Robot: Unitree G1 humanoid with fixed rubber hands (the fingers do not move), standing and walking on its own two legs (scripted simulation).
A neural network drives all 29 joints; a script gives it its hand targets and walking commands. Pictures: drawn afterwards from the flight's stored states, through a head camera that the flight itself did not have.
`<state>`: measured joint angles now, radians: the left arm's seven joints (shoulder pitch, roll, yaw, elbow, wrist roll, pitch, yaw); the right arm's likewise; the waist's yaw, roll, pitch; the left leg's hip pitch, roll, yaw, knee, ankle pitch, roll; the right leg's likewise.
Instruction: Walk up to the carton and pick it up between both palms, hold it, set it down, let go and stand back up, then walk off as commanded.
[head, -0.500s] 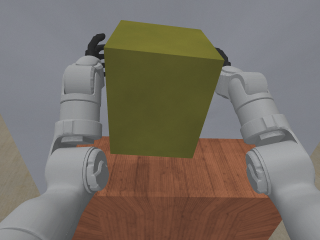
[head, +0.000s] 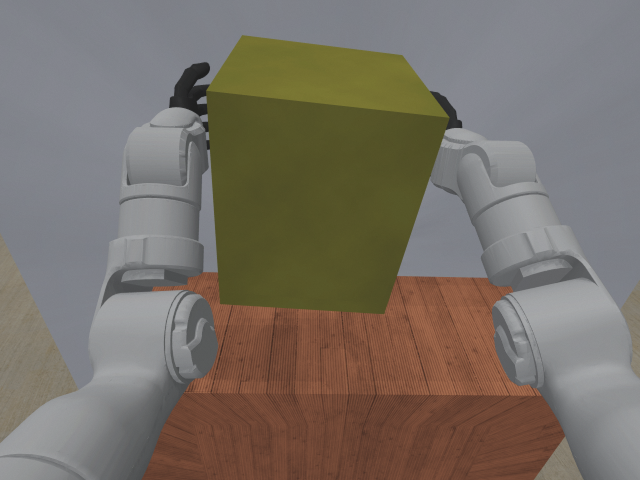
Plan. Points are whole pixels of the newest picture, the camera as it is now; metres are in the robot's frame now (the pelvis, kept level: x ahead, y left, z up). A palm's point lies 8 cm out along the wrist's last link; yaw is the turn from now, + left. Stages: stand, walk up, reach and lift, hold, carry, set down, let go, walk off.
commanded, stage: hold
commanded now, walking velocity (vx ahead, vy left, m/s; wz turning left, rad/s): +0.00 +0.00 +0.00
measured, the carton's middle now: (313, 176) +0.38 +0.01 +0.28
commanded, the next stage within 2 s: none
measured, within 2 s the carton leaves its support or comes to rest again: neither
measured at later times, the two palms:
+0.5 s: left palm (189, 132) +0.37 +0.16 +0.33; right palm (445, 154) +0.37 -0.14 +0.32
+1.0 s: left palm (191, 129) +0.38 +0.15 +0.33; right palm (445, 152) +0.37 -0.14 +0.32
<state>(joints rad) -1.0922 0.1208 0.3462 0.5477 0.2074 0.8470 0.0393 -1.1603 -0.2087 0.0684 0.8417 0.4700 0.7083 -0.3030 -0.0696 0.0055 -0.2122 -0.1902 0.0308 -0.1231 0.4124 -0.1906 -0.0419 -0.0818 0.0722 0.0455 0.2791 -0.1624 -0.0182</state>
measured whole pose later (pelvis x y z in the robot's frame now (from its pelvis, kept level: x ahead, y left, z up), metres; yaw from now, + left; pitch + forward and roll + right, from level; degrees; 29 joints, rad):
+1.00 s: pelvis +0.00 +0.00 +0.00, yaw +0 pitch -2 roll -2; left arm -1.10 0.11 0.36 0.58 0.21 0.84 0.05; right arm -1.17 -0.21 0.06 0.88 0.47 0.70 -0.30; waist -0.07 0.01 -0.21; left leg -0.18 0.03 -0.12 0.41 -0.19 -0.04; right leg -0.07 0.07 0.05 0.28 -0.16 -0.02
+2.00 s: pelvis +0.00 +0.00 +0.00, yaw +0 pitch -2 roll -2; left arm -1.12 0.12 0.36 0.61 0.22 0.85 0.05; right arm -1.19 -0.20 0.04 0.91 0.46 0.71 -0.29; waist -0.06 0.01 -0.22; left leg -0.19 0.03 -0.12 0.41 -0.18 -0.04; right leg -0.09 0.07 0.05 0.29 -0.16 -0.02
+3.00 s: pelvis +0.00 +0.00 +0.00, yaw +0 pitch -3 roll -2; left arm -1.09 0.11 0.37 0.55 0.22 0.86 0.05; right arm -1.17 -0.21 0.07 0.86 0.47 0.72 -0.30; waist -0.07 0.01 -0.20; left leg -0.17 0.03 -0.12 0.41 -0.20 -0.04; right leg -0.06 0.07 0.05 0.28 -0.17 -0.02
